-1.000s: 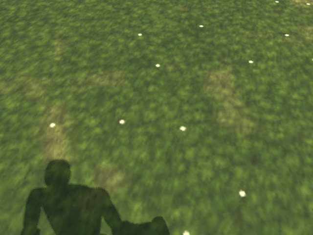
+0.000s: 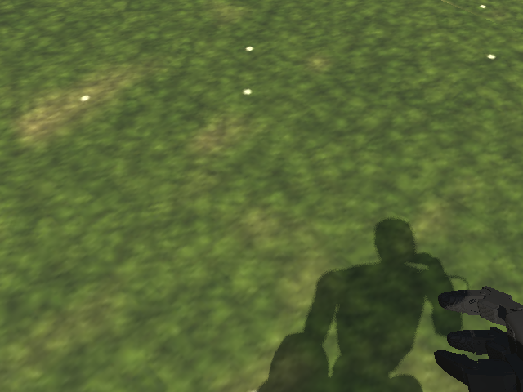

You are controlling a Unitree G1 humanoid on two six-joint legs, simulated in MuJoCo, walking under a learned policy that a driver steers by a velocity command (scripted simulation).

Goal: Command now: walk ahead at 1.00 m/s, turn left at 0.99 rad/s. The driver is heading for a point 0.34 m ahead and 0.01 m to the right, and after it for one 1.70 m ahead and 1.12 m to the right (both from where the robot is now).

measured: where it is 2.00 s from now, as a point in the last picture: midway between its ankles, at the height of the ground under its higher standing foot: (319, 224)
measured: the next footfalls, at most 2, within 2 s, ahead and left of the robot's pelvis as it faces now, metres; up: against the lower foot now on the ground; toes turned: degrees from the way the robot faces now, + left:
left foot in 0.08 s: +0.26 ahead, +0.03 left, +0.00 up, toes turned +10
right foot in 0.54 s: +0.72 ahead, -0.04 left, +0.00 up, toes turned -1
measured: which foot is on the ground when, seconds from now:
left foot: up 0.00-0.06, down 0.08-0.54, up 0.56-0.90, down 0.92-1.00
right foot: down 0.00-0.08, up 0.10-0.52, down 0.54-0.90, up 0.92-1.00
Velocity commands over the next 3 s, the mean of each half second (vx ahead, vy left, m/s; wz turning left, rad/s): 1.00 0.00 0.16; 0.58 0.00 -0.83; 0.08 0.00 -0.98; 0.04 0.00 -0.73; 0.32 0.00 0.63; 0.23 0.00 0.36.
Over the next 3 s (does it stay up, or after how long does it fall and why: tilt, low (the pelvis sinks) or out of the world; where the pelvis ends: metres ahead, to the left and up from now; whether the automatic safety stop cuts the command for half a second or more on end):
stays up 1.11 -0.34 0.01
